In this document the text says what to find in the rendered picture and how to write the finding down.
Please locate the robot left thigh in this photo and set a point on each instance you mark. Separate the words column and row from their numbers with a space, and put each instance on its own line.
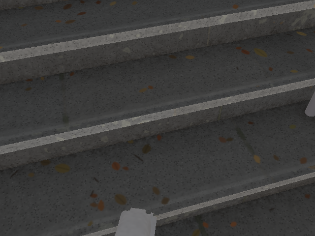
column 136, row 222

